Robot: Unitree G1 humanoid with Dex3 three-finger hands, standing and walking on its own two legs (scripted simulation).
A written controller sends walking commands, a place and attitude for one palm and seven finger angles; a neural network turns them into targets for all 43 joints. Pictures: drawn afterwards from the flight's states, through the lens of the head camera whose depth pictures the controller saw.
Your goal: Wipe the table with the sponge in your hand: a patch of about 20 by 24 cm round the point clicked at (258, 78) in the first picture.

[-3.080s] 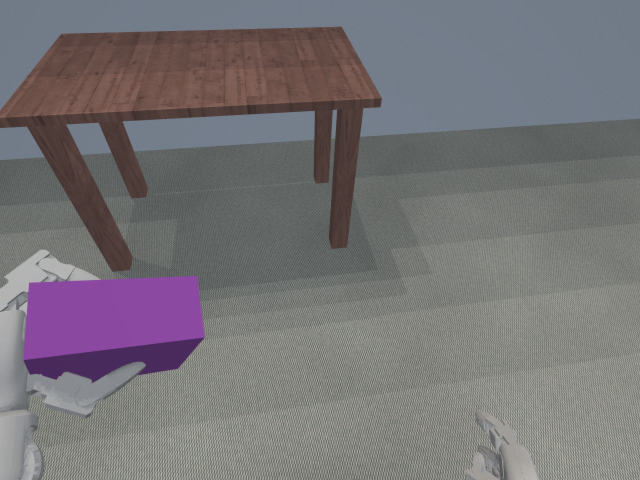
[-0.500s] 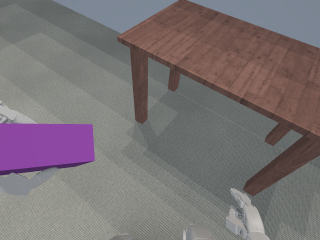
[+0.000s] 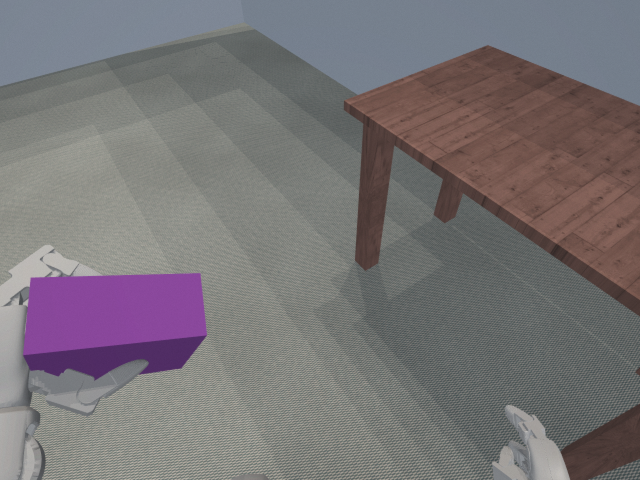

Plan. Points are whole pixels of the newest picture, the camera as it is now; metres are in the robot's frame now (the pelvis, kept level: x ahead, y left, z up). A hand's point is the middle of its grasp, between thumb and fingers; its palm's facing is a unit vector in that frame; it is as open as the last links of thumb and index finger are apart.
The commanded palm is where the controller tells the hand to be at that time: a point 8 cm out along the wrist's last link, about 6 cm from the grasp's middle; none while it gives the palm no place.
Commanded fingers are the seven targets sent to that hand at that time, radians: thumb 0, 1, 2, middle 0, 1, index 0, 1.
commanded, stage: walk to a spot facing it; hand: left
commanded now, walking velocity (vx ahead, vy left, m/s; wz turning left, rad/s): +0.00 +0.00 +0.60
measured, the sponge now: (145, 328) +0.23 +0.18 +0.14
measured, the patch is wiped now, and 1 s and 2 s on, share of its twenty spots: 0.00 0.00 0.00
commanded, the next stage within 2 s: turn to face it in 1.64 s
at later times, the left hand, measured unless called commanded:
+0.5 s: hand out of the picture +0.07 +0.28 +0.18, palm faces +0.62 -0.66 -0.43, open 10.1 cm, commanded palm +0.02 +0.31 +0.17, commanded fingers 0.00 0.10 1.30 -1.20 -1.60 -1.20 -1.60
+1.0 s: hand out of the picture +0.06 +0.34 +0.16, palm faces +0.78 -0.50 -0.38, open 10.1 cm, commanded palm -0.01 +0.34 +0.17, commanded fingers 0.00 0.10 1.30 -1.20 -1.60 -1.20 -1.60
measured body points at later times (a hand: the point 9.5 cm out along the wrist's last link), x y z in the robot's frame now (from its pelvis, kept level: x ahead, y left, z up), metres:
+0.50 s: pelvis -0.06 +0.00 +0.00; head -0.05 -0.01 +0.45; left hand +0.03 +0.32 +0.20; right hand +0.14 -0.14 -0.10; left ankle -0.06 +0.14 -0.74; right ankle -0.02 -0.12 -0.71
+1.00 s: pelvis -0.02 +0.02 -0.02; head +0.00 +0.04 +0.43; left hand +0.01 +0.36 +0.18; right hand +0.25 -0.13 -0.10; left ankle -0.05 +0.13 -0.74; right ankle -0.02 -0.12 -0.71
